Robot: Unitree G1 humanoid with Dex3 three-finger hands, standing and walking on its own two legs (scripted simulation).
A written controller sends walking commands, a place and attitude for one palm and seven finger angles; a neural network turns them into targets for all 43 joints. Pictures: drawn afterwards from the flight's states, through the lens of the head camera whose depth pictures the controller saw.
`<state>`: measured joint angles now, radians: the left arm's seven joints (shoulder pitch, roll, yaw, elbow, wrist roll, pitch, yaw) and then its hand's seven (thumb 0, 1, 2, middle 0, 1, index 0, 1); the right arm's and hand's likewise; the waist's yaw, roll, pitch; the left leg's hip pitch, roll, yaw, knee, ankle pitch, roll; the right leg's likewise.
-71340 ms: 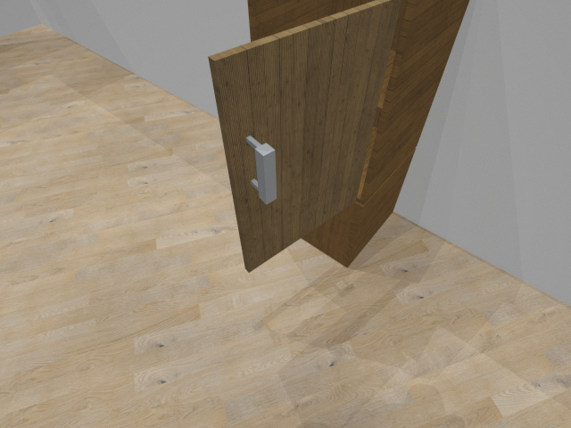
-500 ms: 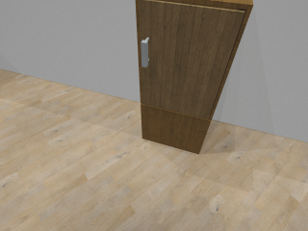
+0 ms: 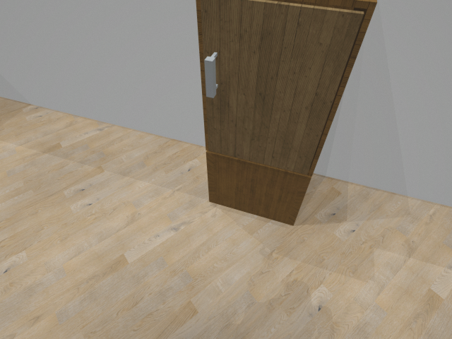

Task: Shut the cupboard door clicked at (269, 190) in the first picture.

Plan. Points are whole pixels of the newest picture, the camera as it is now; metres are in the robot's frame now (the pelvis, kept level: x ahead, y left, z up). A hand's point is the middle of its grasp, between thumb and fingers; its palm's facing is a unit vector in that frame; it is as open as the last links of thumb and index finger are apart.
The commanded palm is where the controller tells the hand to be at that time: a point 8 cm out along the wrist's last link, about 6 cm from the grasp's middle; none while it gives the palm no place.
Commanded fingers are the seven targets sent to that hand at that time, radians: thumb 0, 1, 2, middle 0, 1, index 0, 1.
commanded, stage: stand and wait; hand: left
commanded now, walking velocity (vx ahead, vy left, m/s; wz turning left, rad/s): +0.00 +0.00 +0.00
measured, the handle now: (213, 74) +0.86 +0.09 +0.03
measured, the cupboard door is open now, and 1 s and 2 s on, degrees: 0 0 0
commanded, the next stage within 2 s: none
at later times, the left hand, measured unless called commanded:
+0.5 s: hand out of the picture -0.02 +0.15 -0.18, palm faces +0.05 -0.98 -0.18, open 7.4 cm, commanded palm none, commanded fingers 0.00 0.90 0.90 -0.20 -0.30 -0.20 -0.30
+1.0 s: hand out of the picture -0.01 +0.14 -0.18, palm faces +0.05 -0.98 -0.17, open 7.4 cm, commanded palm none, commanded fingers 0.00 0.90 0.90 -0.20 -0.30 -0.20 -0.30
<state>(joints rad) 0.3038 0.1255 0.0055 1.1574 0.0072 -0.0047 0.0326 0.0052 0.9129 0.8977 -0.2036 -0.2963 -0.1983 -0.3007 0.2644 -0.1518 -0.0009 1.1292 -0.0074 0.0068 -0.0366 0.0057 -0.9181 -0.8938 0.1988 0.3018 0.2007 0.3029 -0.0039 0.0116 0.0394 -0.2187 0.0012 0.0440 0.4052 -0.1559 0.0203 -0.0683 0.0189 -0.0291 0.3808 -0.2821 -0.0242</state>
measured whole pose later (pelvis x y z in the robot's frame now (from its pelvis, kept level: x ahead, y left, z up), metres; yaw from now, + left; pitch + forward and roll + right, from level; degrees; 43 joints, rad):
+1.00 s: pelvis +0.02 -0.01 +0.00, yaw +0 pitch -2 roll +0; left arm 0.33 0.11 0.00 1.16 0.00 -0.01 0.04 0.00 0.91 0.90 -0.20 -0.30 -0.20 -0.30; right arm 0.28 -0.13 0.01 1.14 -0.01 0.01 -0.04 0.00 -0.91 -0.89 0.20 0.30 0.20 0.30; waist 0.00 0.00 0.04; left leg -0.19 0.01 0.05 0.41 -0.19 0.00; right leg -0.02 0.03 -0.02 0.35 -0.30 -0.04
